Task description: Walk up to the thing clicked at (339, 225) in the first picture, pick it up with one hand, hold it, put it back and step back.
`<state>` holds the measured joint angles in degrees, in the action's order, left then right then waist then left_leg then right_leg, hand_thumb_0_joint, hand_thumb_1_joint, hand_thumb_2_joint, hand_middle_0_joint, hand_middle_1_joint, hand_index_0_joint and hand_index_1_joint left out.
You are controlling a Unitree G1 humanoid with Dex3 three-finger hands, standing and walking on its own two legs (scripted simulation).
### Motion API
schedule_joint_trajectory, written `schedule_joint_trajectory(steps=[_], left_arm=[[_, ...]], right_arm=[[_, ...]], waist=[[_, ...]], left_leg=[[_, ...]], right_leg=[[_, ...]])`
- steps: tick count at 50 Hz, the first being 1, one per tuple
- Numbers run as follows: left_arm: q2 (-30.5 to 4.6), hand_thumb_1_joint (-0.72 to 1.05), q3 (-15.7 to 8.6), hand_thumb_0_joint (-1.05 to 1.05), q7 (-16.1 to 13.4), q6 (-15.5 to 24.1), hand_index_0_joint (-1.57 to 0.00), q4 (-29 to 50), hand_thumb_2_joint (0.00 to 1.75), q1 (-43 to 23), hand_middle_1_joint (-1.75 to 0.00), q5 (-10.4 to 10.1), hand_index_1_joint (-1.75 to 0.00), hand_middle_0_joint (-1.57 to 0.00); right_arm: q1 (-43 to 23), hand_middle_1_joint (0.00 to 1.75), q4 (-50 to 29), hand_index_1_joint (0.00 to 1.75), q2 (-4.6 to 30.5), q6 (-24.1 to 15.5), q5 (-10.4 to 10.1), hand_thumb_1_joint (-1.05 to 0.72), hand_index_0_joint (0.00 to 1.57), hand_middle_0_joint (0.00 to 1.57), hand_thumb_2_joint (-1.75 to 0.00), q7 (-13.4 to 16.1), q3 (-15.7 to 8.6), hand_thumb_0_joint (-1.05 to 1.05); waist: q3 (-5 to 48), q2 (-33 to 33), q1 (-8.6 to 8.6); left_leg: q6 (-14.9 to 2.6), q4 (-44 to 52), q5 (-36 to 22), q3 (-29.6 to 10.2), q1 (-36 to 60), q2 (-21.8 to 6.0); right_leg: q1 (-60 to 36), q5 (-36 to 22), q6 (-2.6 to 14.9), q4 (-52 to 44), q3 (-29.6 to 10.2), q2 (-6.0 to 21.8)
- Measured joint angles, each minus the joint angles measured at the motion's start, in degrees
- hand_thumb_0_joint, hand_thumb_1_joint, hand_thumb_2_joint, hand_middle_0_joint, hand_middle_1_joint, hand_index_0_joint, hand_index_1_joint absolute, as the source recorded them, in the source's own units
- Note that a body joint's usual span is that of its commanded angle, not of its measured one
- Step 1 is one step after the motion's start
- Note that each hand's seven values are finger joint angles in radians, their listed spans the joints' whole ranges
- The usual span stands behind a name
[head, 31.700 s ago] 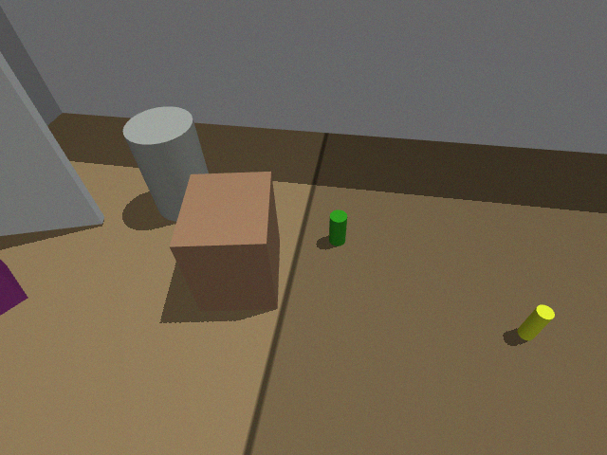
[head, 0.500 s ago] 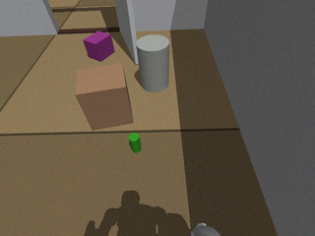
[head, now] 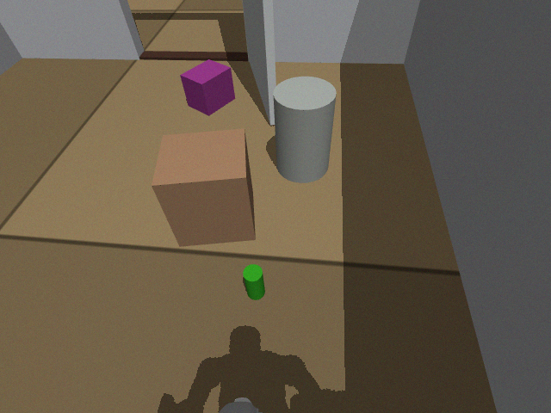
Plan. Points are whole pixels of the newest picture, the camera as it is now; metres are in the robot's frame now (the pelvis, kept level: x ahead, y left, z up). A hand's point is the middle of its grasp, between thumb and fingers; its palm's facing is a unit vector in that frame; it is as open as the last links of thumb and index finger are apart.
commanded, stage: walk up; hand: left
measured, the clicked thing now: (254, 282) +0.68 +0.16 -0.69
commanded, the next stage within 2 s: none
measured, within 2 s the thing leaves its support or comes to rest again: neither
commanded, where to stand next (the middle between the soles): +0.26 +0.01 m, yaw -2 degrees
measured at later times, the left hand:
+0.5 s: hand (132, 371) +0.22 +0.29 -0.14, palm faces -0.10 -0.91 -0.40, open 7.4 cm
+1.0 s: hand (144, 349) +0.27 +0.29 -0.17, palm faces -0.04 -0.94 -0.33, open 7.4 cm
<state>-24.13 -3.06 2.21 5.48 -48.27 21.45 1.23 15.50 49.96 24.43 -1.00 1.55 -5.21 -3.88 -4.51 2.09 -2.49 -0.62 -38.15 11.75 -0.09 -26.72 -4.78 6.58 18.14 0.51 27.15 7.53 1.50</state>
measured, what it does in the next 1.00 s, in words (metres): walks ahead: left foot, then right foot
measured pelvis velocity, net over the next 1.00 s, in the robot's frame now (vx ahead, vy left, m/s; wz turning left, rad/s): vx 0.19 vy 0.04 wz -0.02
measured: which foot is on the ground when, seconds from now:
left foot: up 0.00-0.04, down 0.06-0.54, up 0.56-0.86, down 0.88-1.00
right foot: down 0.00-0.08, up 0.10-0.50, down 0.52-1.00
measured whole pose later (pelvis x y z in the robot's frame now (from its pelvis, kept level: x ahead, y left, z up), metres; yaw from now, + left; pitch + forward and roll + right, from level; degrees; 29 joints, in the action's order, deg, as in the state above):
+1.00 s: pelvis +0.19 +0.04 -0.01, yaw -1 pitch -4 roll +0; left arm -22.3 -1.0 1.0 -0.6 -54.9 12.2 0.2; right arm 14.7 56.8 22.0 -1.0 1.7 -0.9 -1.5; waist -2.9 -2.1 -0.1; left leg -0.9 -36.4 15.1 1.4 -18.1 -1.3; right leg 19.6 23.6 1.0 41.1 0.9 2.0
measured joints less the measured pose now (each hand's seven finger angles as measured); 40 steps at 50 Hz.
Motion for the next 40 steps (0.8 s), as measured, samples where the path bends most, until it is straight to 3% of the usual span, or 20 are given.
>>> schedule_joint_trajectory(steps=[3,5,8,10,16,23,26,28,32,36,40], left_arm=[[-0.88,0.9,0.18,0.01,-0.09,-0.51,-0.2,-0.33,0.9,0.56,-0.3,-0.12,-0.3,-0.21],[-1.22,0.9,0.2,0.01,-0.44,-1.39,-0.2,-1.01,0.9,-0.12,-0.3,-0.4,-0.3,-0.21],[-0.33,0.9,1.06,0.01,-0.96,-2.55,-0.2,-1.91,0.9,-1.25,-0.3,-0.54,-0.3,-0.21],[-0.57,0.9,1.32,0.01,-0.86,-2.64,-0.2,-1.99,0.9,-2.06,-0.3,-0.81,-0.3,-0.21],[-0.73,0.9,0.7,0.01,-0.01,-2.6,-0.2,-0.9,0.9,-4.0,-0.3,-1.26,-0.3,-0.21],[0.52,0.9,0.62,0.01,0.63,-2.9,-0.2,-2.55,0.9,-4.93,-0.3,-0.23,-0.3,-0.21],[0.57,0.9,0.54,0.01,-0.06,-1.89,-0.2,-2.53,0.9,-5.38,-0.3,-0.05,-0.3,-0.21],[1.65,0.9,0.36,0.01,-0.77,-1.27,-0.2,-2.67,0.9,-6.46,-0.3,0.23,-0.3,-0.21],[2.7,0.9,1.28,0.01,-0.92,-1.11,-0.2,-1.15,0.9,-7.63,-0.3,-0.2,-0.3,-0.21],[3.15,0.9,2.07,0.01,-1.2,-1.36,-0.2,-0.54,0.9,-7.14,-0.3,-0.12,-0.3,-0.21],[2.71,0.9,2.19,0.01,-1.36,-2.34,-0.2,-1.07,0.9,-6.86,-0.3,0.28,-0.3,-0.21]], right_arm=[[-0.46,0.3,-0.33,0.3,-0.02,-0.96,0.05,-0.9,0.21,0.2,-0.9,0.01,-0.15,0.01],[-1.38,0.3,-1.02,0.3,-0.64,-2.08,0.41,-0.9,0.21,0.2,-0.9,0.6,-0.26,0.0],[-1.49,0.3,-2.85,0.3,-1.05,-3.07,-0.53,-0.9,0.21,0.2,-0.9,1.38,0.07,0.0],[-0.92,0.3,-3.46,0.3,-1.9,-3.3,-1.03,-0.9,0.21,0.2,-0.9,1.96,0.66,0.0],[1.89,0.3,-3.66,0.3,-2.53,-3.44,-1.21,-0.9,0.21,0.21,-0.9,2.52,1.83,0.0],[3.56,0.3,-3.37,0.3,-0.92,-2.29,-0.67,-0.9,0.21,0.21,-0.9,2.68,1.28,0.0],[3.74,0.3,-2.82,0.3,-0.54,-1.24,-1.0,-0.9,0.21,0.21,-0.9,3.07,1.38,0.0],[2.56,0.3,-1.91,0.3,-0.28,-0.45,-1.43,-0.9,0.21,0.21,-0.9,3.51,1.39,0.0],[1.31,0.3,-0.98,0.3,-1.05,0.47,-1.23,-0.9,0.21,0.2,-0.9,3.82,2.27,0.0],[0.69,0.3,-0.06,0.3,-0.88,0.61,-1.12,-0.9,0.21,0.2,-0.9,3.52,2.35,0.0],[0.3,0.3,1.41,0.3,-0.73,0.6,-0.77,-0.9,0.21,0.2,-0.9,3.57,1.9,0.0]], waist=[[0.5,-1.5,0.31],[-0.44,-4.16,0.58],[-0.72,-3.42,1.89],[-0.81,-3.98,2.52],[-1.01,-5.61,2.89],[-0.56,-3.3,3.97],[-0.74,-2.1,3.96],[-1.87,0.63,3.51],[-2.85,0.85,2.43],[-2.02,1.16,1.72],[-1.02,0.89,1.42]], left_leg=[[-0.82,5.09,-2.21,1.55,4.07,0.83],[-0.69,2.97,-1.11,3.23,4.82,2.87],[-1.45,1.49,1.93,3.08,6.37,2.38],[-1.52,3.91,1.76,3.22,9.03,2.49],[-1.72,9.12,2.0,4.61,15.34,3.98],[-1.09,8.97,5.48,6.45,18.28,4.26],[0.08,3.77,9.45,6.43,16.91,3.63],[-0.79,-3.25,12.69,4.73,14.44,1.89],[-1.69,-16.87,19.38,2.08,7.77,4.71],[-1.08,-17.08,15.58,0.5,3.56,3.91],[-0.07,-9.23,10.92,-0.35,3.48,2.34]], right_leg=[[-0.08,4.49,-1.42,4.38,0.16,1.39],[2.77,6.31,0.04,13.81,-1.93,3.9],[10.28,9.38,1.45,31.02,-5.38,0.82],[14.48,7.52,1.88,35.78,-6.95,-0.08],[21.27,-0.8,0.46,29.2,-9.32,2.29],[19.96,-6.04,-0.46,14.1,-6.74,3.39],[15.11,-9.62,0.1,6.52,-5.87,1.88],[14.75,-7.88,0.54,7.5,-4.95,-0.18],[13.95,-6.88,1.55,8.04,-5.04,0.53],[12.0,-7.69,1.44,5.15,-4.84,0.66],[11.19,-7.23,1.02,4.9,-4.46,0.37]])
